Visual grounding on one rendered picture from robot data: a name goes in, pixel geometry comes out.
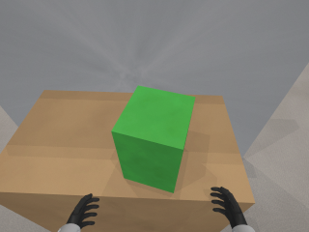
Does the robot left hand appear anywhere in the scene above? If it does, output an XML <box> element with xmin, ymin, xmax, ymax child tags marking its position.
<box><xmin>66</xmin><ymin>193</ymin><xmax>99</xmax><ymax>229</ymax></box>

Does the pedestal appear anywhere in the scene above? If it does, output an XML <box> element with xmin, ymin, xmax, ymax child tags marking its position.
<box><xmin>0</xmin><ymin>90</ymin><xmax>255</xmax><ymax>232</ymax></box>

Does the robot right hand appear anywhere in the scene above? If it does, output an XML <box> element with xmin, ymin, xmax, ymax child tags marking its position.
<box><xmin>211</xmin><ymin>187</ymin><xmax>247</xmax><ymax>229</ymax></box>

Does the carton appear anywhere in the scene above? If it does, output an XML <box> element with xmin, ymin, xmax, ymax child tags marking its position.
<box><xmin>111</xmin><ymin>85</ymin><xmax>196</xmax><ymax>193</ymax></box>

